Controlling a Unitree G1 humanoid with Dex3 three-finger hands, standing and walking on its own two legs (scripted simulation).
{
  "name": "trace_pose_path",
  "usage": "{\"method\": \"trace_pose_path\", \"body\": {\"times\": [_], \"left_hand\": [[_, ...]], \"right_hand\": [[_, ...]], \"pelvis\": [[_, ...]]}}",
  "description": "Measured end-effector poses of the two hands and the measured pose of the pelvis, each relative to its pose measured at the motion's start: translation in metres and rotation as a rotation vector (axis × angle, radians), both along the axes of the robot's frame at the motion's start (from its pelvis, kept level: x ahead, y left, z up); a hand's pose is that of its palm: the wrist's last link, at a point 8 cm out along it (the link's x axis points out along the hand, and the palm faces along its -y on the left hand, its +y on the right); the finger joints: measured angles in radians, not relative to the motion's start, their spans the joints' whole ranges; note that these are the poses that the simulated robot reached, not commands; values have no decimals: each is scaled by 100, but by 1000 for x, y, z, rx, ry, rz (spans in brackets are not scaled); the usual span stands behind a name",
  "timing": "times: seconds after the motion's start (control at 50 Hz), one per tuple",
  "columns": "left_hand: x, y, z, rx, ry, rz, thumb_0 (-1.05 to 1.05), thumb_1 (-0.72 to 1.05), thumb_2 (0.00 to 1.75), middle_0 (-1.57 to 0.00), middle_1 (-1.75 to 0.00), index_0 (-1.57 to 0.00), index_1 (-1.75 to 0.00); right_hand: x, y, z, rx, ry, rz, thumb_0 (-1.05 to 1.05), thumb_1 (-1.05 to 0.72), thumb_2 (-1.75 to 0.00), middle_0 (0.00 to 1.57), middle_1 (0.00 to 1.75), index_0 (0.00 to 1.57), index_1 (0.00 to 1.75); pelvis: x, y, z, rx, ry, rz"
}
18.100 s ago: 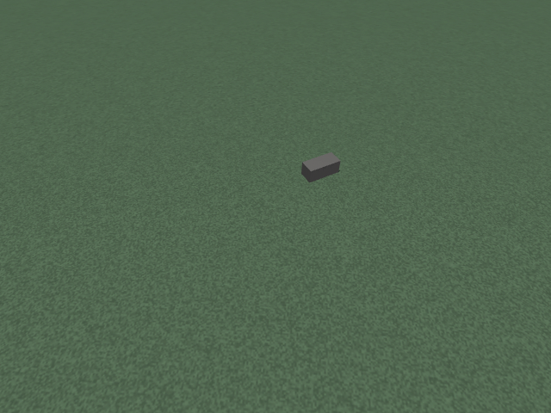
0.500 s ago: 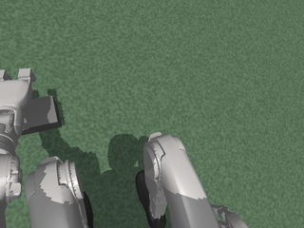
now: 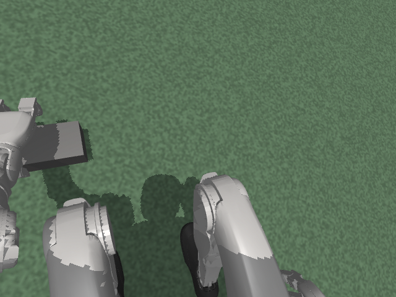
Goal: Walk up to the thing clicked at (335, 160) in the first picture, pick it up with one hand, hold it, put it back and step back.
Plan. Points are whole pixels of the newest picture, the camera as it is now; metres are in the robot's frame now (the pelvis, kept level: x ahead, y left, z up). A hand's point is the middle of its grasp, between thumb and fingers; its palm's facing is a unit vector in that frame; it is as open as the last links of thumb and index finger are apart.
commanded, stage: rest palm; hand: left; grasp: from above
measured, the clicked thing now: (40, 148) +0.47 +0.27 -0.29
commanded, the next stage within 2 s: close in 0.74 s
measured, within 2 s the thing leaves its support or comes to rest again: neither
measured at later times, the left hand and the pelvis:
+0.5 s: hand (36, 150) +0.45 +0.27 -0.25, palm faces -0.44 -0.09 -0.89, open 14.1 cm; pelvis +0.00 +0.00 -0.03, yaw -3 degrees
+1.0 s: hand (38, 151) +0.46 +0.27 -0.26, palm faces -0.44 -0.10 -0.89, open 13.3 cm; pelvis +0.00 +0.01 -0.03, yaw -5 degrees
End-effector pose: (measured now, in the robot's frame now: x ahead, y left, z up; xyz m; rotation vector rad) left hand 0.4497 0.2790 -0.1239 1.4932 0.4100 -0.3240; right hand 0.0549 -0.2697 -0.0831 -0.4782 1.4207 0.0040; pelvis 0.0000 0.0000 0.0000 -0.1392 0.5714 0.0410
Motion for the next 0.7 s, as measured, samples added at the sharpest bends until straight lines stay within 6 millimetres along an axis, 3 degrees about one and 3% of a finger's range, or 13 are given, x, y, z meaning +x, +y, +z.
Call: {"method": "trace_pose_path", "body": {"times": [0.16, 0.34, 0.48, 0.7], "left_hand": [[2, -4, -18, -8, 13, 38, 0, -53, 108, -9, -103, -7, -104], [2, -5, -52, -14, 31, 41, 0, -53, 105, -8, -101, -7, -102], [8, -9, -66, -18, -4, 40, 0, -52, 103, -8, -100, -7, -101], [12, -10, -76, -24, 2, 67, 0, -51, 106, -9, -100, -7, -101]], "right_hand": [[7, 0, 2, -2, -42, 43, 0, -90, -90, 20, 30, 20, 30], [-25, 5, -5, 20, 47, 50, 0, -90, -90, 20, 30, 20, 30], [-42, 13, -9, 57, 107, 49, 0, -90, -90, 20, 30, 20, 30], [-39, 18, -6, 84, 92, 83, 0, -90, -90, 20, 30, 20, 30]], "pelvis": [[-2, 0, -5, -5, -16, -8], [-2, -1, -19, -11, -40, -21], [2, -1, -25, -24, -48, -35], [4, 2, -27, -45, -64, -47]]}}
